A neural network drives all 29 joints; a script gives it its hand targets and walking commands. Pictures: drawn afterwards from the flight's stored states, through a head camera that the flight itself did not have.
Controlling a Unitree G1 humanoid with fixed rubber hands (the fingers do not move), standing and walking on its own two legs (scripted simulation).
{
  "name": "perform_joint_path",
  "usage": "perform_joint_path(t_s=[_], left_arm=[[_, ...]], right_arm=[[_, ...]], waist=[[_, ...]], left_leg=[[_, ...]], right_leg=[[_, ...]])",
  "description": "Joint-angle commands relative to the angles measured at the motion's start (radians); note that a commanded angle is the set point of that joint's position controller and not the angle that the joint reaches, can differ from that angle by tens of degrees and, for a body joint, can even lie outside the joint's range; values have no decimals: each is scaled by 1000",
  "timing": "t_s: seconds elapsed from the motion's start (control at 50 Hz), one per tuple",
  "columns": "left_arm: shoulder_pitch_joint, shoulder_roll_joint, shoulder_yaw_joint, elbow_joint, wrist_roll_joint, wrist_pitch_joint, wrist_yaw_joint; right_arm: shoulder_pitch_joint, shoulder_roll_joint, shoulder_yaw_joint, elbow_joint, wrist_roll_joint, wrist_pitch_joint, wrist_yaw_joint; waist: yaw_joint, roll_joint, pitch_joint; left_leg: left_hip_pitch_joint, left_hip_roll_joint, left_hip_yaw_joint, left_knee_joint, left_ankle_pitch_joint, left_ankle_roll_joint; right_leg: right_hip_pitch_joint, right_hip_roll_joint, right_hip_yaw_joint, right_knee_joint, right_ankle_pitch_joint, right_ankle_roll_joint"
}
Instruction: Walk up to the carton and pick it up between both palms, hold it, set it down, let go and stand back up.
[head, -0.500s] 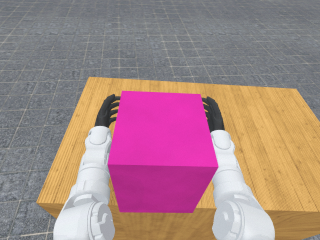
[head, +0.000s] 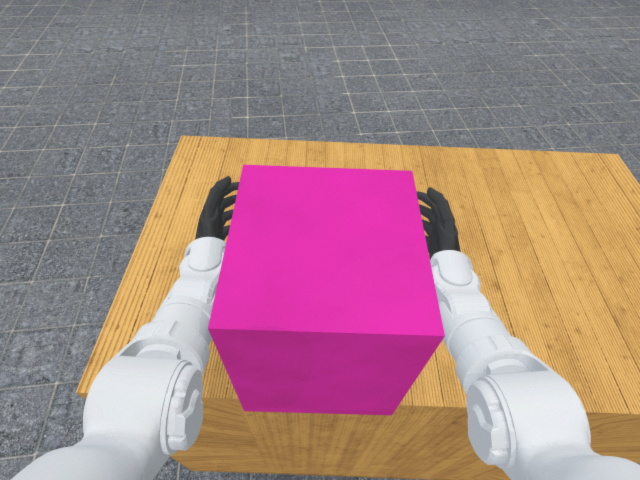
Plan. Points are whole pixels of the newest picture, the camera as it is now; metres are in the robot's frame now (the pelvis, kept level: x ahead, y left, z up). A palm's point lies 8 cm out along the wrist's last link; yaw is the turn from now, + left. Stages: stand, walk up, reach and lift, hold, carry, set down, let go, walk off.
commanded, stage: set down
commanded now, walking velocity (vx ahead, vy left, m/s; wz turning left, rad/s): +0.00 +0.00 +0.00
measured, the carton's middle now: (322, 298) +0.34 +0.02 +0.05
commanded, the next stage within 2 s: none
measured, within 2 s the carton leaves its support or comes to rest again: neither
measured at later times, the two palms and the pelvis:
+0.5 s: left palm (194, 195) +0.41 +0.18 +0.14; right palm (497, 207) +0.42 -0.18 +0.14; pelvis -0.02 -0.02 +0.00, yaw +1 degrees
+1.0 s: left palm (162, 126) +0.42 +0.20 +0.23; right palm (542, 148) +0.43 -0.20 +0.23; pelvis +0.00 -0.01 +0.01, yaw +2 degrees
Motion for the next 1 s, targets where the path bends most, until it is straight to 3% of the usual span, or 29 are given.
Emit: perform_joint_path(t_s=[0.0,0.04,0.1,0.18,0.24,0.26,0.28,0.36,0.42,0.5,0.54,0.62,0.68,0.74,0.76,0.78,0.8,0.88,0.98], left_arm=[[-380,136,12,-80,-29,-73,-19],[-390,154,5,-85,-48,-73,-30],[-457,195,-28,-191,-99,-63,-35],[-497,193,-112,-237,-155,8,-45],[-492,201,-144,-229,-183,72,-61],[-505,219,-144,-266,-197,88,-64],[-487,221,-153,-205,-203,110,-71],[-525,290,-128,-261,-229,163,-74],[-582,326,-123,-269,-241,224,-65],[-571,367,-63,-380,-230,320,-55],[-572,387,-37,-416,-213,360,-57],[-550,389,-15,-473,-185,451,-74],[-550,383,-5,-593,-166,512,-82],[-535,378,-8,-665,-158,576,-96],[-592,350,-77,-673,-196,607,-101],[-583,350,-61,-695,-193,627,-102],[-568,353,-66,-696,-190,643,-100],[-541,405,-26,-725,-182,697,-96],[-421,408,17,-721,-145,737,-110]], right_arm=[[-431,-181,88,-61,105,-52,2],[-429,-208,117,-15,153,-48,6],[-471,-248,138,-58,217,-35,13],[-502,-279,169,-50,278,38,34],[-508,-287,181,-51,304,101,43],[-522,-294,180,-100,313,114,43],[-526,-286,190,-83,314,138,43],[-577,-288,184,-210,313,193,31],[-637,-293,157,-256,290,255,14],[-647,-283,149,-395,278,324,-25],[-639,-273,149,-416,281,361,-42],[-612,-275,144,-418,293,423,-69],[-593,-295,117,-453,301,450,-83],[-594,-327,94,-483,302,472,-83],[-593,-347,1,-412,248,497,-88],[-603,-347,13,-427,247,503,-82],[-593,-357,29,-444,269,514,-75],[-629,-380,88,-472,334,537,-50],[-563,-387,175,-475,415,553,-22]], waist=[[5,-32,-633],[-6,-29,-586],[-25,4,-595],[-50,63,-520],[-52,61,-472],[-39,60,-510],[-43,34,-445],[-9,-17,-492],[-10,-32,-478],[8,-77,-548],[10,-68,-561],[-14,-35,-516],[-42,22,-527],[-72,44,-505],[-186,102,-448],[-153,87,-438],[-164,91,-419],[-111,67,-434],[-59,9,-366]], left_leg=[[218,-30,40,11,515,-79],[228,-33,37,6,504,-84],[240,-36,38,-3,486,-95],[297,-31,22,-27,422,-101],[295,-33,14,-55,340,-81],[292,-38,16,-63,326,-74],[271,-39,12,-74,280,-59],[221,-54,22,-109,202,-23],[197,-55,24,-132,134,-7],[202,-62,36,-140,179,8],[196,-67,37,-146,188,7],[253,-68,33,-152,241,-5],[334,-65,31,-143,324,-34],[417,-61,26,-130,406,-54],[431,-66,30,-135,378,-75],[440,-68,21,-136,377,-73],[461,-61,19,-141,363,-71],[467,-55,3,-135,449,-52],[462,-53,2,-161,450,-16]], right_leg=[[319,23,-25,65,426,12],[291,25,-23,55,420,15],[275,26,-20,40,400,13],[192,26,-32,-6,267,-4],[161,16,-29,-37,184,-6],[173,13,-28,-43,173,-3],[169,9,-24,-49,140,0],[236,-6,-10,-55,101,15],[258,-8,-6,-60,45,14],[363,-3,6,-50,156,31],[416,-4,14,-44,199,36],[450,3,10,-53,281,35],[455,14,-7,-62,351,31],[439,28,-28,-78,397,29],[410,25,-29,-101,411,29],[409,28,-40,-106,396,27],[388,29,-37,-112,389,24],[430,35,-46,-105,391,24],[463,33,-30,-111,376,29]])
